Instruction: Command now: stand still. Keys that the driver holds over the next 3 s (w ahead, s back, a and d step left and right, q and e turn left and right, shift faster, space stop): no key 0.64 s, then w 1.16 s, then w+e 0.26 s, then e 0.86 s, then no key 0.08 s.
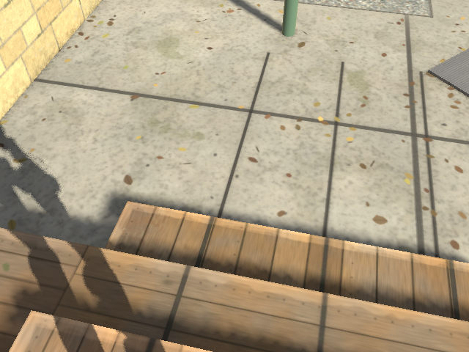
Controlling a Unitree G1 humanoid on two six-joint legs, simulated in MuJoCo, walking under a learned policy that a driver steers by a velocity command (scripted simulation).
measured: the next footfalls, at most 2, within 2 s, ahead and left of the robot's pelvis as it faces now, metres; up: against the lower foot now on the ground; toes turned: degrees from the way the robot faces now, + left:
right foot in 1.40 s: +0.38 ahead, -0.08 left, -0.15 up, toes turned -3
left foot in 1.94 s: +0.73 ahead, +0.19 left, -0.30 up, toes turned +3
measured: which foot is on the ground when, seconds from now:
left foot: down 0.00-1.00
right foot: down 0.00-0.92, up 0.94-1.00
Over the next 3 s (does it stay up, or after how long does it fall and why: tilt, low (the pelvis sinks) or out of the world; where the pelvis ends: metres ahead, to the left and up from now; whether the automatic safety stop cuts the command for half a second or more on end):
stays up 0.90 0.11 -0.44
